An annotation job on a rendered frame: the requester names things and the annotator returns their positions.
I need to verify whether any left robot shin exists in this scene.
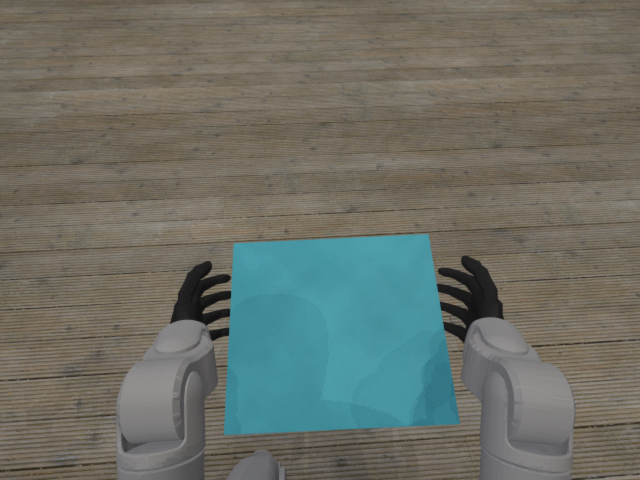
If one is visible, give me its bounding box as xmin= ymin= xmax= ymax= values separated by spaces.
xmin=253 ymin=450 xmax=274 ymax=458

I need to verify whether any carton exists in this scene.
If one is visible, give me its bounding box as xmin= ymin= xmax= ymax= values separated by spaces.
xmin=224 ymin=234 xmax=460 ymax=435

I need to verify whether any right robot hand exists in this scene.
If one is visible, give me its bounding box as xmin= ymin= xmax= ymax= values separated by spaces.
xmin=437 ymin=255 xmax=504 ymax=343

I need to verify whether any left robot hand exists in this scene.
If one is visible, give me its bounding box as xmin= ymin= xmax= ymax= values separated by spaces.
xmin=170 ymin=261 xmax=231 ymax=341

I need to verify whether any robot right forearm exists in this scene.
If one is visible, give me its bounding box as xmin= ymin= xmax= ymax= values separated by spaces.
xmin=461 ymin=317 xmax=576 ymax=480

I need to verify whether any left robot thigh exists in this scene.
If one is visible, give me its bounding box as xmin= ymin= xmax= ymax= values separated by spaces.
xmin=226 ymin=455 xmax=286 ymax=480

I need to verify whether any robot left forearm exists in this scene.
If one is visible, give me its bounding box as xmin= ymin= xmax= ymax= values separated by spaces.
xmin=116 ymin=320 xmax=218 ymax=480

